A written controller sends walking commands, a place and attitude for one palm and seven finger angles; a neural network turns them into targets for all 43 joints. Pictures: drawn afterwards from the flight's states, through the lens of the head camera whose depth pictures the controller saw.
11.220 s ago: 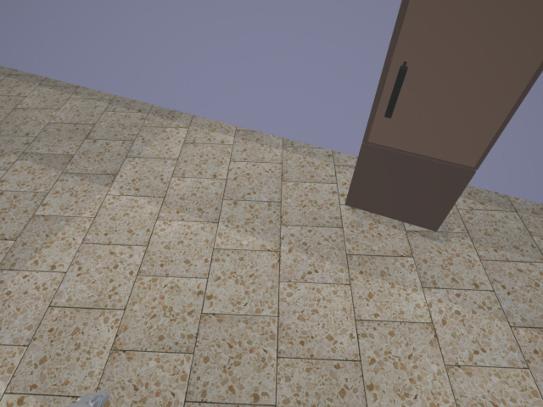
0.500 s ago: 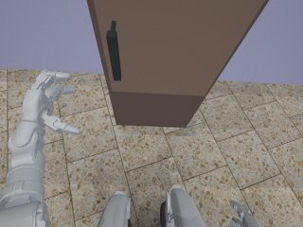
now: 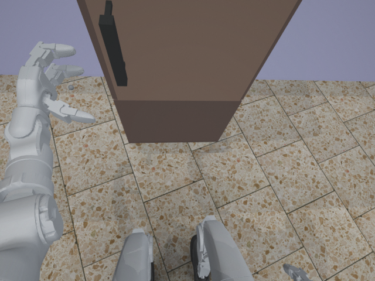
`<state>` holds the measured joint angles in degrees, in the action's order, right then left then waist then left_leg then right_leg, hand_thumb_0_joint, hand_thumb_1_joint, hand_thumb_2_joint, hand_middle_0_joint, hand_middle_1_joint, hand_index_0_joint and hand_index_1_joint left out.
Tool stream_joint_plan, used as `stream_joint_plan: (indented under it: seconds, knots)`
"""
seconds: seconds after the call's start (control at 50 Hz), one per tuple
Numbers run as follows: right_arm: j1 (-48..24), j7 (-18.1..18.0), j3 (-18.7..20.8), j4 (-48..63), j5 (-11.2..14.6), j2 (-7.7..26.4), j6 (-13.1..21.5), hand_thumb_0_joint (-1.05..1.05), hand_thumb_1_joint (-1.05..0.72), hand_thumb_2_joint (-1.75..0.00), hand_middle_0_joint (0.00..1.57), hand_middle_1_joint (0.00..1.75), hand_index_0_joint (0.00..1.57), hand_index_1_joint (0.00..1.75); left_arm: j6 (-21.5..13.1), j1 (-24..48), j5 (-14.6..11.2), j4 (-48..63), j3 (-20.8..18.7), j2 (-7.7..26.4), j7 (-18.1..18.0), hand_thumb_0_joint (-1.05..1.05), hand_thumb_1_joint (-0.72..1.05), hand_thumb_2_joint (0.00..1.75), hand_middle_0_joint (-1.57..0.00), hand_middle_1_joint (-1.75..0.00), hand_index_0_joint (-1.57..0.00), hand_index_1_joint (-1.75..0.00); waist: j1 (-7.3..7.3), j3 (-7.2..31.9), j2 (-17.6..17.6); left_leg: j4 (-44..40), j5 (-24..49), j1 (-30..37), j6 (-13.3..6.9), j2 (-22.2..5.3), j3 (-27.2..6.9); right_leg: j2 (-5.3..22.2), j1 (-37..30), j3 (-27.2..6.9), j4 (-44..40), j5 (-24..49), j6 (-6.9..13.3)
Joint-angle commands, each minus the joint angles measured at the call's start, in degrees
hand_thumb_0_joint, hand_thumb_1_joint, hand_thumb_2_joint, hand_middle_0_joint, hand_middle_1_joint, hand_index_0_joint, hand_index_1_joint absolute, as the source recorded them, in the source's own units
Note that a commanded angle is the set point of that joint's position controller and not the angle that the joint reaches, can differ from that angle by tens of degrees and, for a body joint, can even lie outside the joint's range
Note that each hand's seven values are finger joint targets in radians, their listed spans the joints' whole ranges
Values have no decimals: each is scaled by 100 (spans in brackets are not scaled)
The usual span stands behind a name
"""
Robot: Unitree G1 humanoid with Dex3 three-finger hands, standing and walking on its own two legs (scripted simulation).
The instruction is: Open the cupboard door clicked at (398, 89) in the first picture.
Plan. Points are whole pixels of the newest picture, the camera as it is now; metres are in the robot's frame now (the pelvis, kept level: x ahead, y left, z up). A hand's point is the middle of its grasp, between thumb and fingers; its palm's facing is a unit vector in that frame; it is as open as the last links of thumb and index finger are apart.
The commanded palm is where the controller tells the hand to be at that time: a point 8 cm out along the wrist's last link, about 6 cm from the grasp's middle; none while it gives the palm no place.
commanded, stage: move the hooked fingers beside the handle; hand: left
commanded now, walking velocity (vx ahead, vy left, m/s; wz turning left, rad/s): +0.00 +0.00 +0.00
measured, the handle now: (116, 48) +0.60 +0.12 +0.04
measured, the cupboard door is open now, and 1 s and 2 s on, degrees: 0 0 0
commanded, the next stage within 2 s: slide the fingers in behind the handle in 1.12 s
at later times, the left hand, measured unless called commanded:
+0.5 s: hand (89, 63) +0.56 +0.18 +0.03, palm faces -0.03 -1.00 -0.04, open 14.0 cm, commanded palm +0.54 +0.22 +0.03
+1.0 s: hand (89, 68) +0.55 +0.17 +0.03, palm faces -0.03 -1.00 -0.02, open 14.0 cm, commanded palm +0.53 +0.22 +0.03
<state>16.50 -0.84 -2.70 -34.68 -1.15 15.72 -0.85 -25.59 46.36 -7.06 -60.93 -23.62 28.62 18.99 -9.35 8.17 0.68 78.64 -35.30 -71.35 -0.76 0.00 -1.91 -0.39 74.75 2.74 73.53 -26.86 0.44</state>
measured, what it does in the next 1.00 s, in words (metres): stands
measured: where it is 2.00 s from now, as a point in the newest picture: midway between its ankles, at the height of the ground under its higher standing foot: outside the picture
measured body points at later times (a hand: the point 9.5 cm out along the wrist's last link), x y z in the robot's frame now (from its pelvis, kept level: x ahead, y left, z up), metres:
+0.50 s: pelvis +0.00 +0.00 -0.01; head +0.20 +0.02 +0.39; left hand +0.56 +0.23 +0.03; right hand -0.02 -0.25 -0.12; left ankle +0.01 +0.11 -0.60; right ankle +0.06 -0.12 -0.60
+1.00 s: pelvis +0.01 +0.01 -0.01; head +0.19 +0.03 +0.40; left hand +0.54 +0.23 +0.03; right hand +0.03 -0.26 -0.11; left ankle +0.01 +0.11 -0.60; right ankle +0.06 -0.12 -0.60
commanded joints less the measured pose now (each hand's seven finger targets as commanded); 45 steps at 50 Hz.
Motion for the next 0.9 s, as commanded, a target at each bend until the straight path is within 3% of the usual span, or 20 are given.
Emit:
stream_joint_plan:
  seconds: [0.0, 0.06, 0.08, 0.12, 0.18, 0.24, 0.3, 0.36, 0.4, 0.42, 0.48, 0.52, 0.56, 0.64, 0.66, 0.7, 0.72, 0.76, 0.8, 0.88]
  knots:
    - [961, -15, 383, 322, -18, 1038, 59, 0, -90, -90, 20, 30, 20, 30, -377, 2599, -11, 1017, -100, 1394, -19, 0, -50, 30, -30, -120, -30, -120, -144, 3257, 885, -861, 2306, 1542, -81, 6, -113, -88, -2051, -169, -681, 1467, 92]
    - [1057, 1, 353, 311, -43, 1072, -9, 0, -90, -90, 20, 30, 20, 30, -308, 2840, 54, 713, -198, 1557, -96, 0, -50, 30, -30, -120, -30, -120, -238, 3115, 768, -812, 2232, 1343, -102, -13, -162, -117, -1943, -141, -641, 1390, 100]
    - [1081, 5, 344, 305, -54, 1099, -45, 0, -90, -90, 20, 30, 20, 30, -291, 2930, 129, 699, -270, 1714, -135, 0, -50, 30, -30, -120, -30, -120, -222, 3181, 888, -807, 2288, 1371, -83, -20, -179, -110, -1899, -137, -609, 1405, 104]
    - [1142, 40, 344, 290, -72, 1075, -86, 0, -90, -90, 20, 30, 20, 30, -255, 3121, 186, 636, -77, 1482, -195, 0, -50, 30, -30, -120, -30, -120, -319, 3236, 951, -783, 2321, 1474, -84, -30, -191, -115, -1770, -118, -626, 1383, 94]
    - [1240, 67, 326, 299, -112, 1110, -162, 0, -90, -90, 20, 30, 20, 30, -282, 3401, 255, 719, -366, 1894, -324, 0, -50, 30, -30, -120, -30, -120, -320, 3486, 1078, -712, 2491, 1507, -71, -51, -215, -131, -1795, -117, -553, 1507, 100]
    - [1276, 93, 272, 305, -129, 1091, -231, 0, -90, -90, 20, 30, 20, 30, -199, 3537, 388, 432, -303, 1922, -402, 0, -50, 30, -30, -120, -30, -120, -406, 3227, 1004, -686, 2269, 1172, -109, -55, -194, -140, -1808, -139, -571, 1415, 88]
    - [1374, 107, 263, 300, -160, 1108, -274, 0, -90, -90, 20, 30, 20, 30, -185, 3800, 495, 368, -340, 2042, -481, 0, -50, 30, -30, -120, -30, -120, -479, 3379, 1102, -636, 2356, 1252, -108, -67, -225, -151, -1712, -122, -534, 1437, 97]
    - [1430, 130, 226, 400, -161, 1116, -332, 0, -90, -90, 20, 30, 20, 30, -132, 3422, 520, 195, -526, 2230, -466, 0, -50, 30, -30, -120, -30, -120, -351, 3412, 1072, -665, 2402, 1173, -106, -68, -221, -170, -1830, -106, -485, 1492, 126]
    - [1431, 150, 224, 401, -152, 1102, -372, 0, -90, -90, 20, 30, 20, 30, -82, 3401, 521, 222, -452, 2149, -440, 0, -50, 30, -30, -120, -30, -120, -379, 3395, 1081, -645, 2416, 1144, -115, -88, -178, -165, -1828, -123, -512, 1559, 99]
    - [1438, 154, 226, 424, -151, 1113, -393, 0, -90, -90, 20, 30, 20, 30, -108, 3441, 517, 418, -491, 2227, -431, 0, -50, 30, -30, -120, -30, -120, -344, 3457, 1147, -676, 2466, 1228, -96, -102, -210, -166, -1840, -102, -487, 1562, 105]
    - [1461, 186, 278, 418, -144, 1105, -415, 0, -90, -90, 20, 30, 20, 30, -169, 3446, 411, 715, -418, 2002, -406, 0, -50, 30, -30, -120, -30, -120, -361, 3770, 1207, -662, 2704, 1540, -77, -110, -237, -176, -1814, -104, -497, 1709, 97]
    - [1479, 187, 288, 374, -135, 1097, -429, 0, -90, -90, 20, 30, 20, 30, -163, 3439, 370, 727, -424, 1978, -403, 0, -50, 30, -30, -120, -30, -120, -388, 3618, 1062, -689, 2628, 1475, -90, -112, -224, -180, -1887, -107, -556, 1705, 78]
    - [1482, 185, 302, 368, -134, 1094, -420, 0, -90, -90, 20, 30, 20, 30, -205, 3447, 376, 894, -501, 2077, -416, 0, -50, 30, -30, -120, -30, -120, -346, 3746, 1141, -688, 2703, 1556, -85, -109, -235, -178, -1930, -110, -525, 1778, 101]
    - [1477, 185, 303, 280, -135, 1078, -443, 0, -90, -90, 20, 30, 20, 30, -174, 3398, 388, 728, -304, 1806, -464, 0, -50, 30, -30, -120, -30, -120, -423, 3415, 1075, -742, 2635, 1578, -71, -113, -249, -178, -1782, -76, -616, 1645, 81]
    - [1464, 172, 311, 270, -144, 1073, -427, 0, -90, -90, 20, 30, 20, 30, -235, 3612, 382, 904, -225, 1749, -471, 0, -50, 30, -30, -120, -30, -120, -465, 3489, 1242, -737, 2756, 1789, -58, -118, -288, -176, -1652, -57, -588, 1663, 98]
    - [1469, 185, 323, 239, -157, 1060, -426, 0, -90, -90, 20, 30, 20, 30, -248, 3483, 366, 817, -210, 1663, -482, 0, -50, 30, -30, -120, -30, -120, -407, 3527, 1374, -729, 2938, 1926, -9, -113, -284, -173, -1635, -44, -588, 1736, 105]
    - [1474, 184, 321, 249, -158, 1081, -442, 0, -90, -90, 20, 30, 20, 30, -261, 3350, 383, 783, -323, 1800, -501, 0, -50, 30, -30, -120, -30, -120, -351, 3517, 1279, -755, 3004, 1946, 11, -122, -309, -173, -1681, -21, -574, 1745, 114]
    - [1436, 201, 335, 267, -156, 1031, -447, 0, -90, -90, 20, 30, 20, 30, -285, 3316, 370, 756, -15, 1372, -487, 0, -50, 30, -30, -120, -30, -120, -422, 3426, 1308, -749, 3122, 2047, 9, -118, -313, -173, -1571, -11, -588, 1808, 124]
    - [1418, 199, 331, 261, -147, 1049, -480, 0, -90, -90, 20, 30, 20, 30, -242, 3126, 374, 515, -49, 1378, -515, 0, -50, 30, -30, -120, -30, -120, -402, 3185, 1186, -790, 2993, 1898, 22, -120, -302, -165, -1563, 1, -619, 1727, 110]
    - [1361, 186, 324, 315, -160, 1049, -508, 0, -90, -90, 20, 30, 20, 30, -304, 3325, 391, 646, -153, 1519, -595, 0, -50, 30, -30, -120, -30, -120, -397, 3247, 1119, -743, 2876, 1751, -15, -93, -253, -161, -1688, -46, -593, 1772, 107]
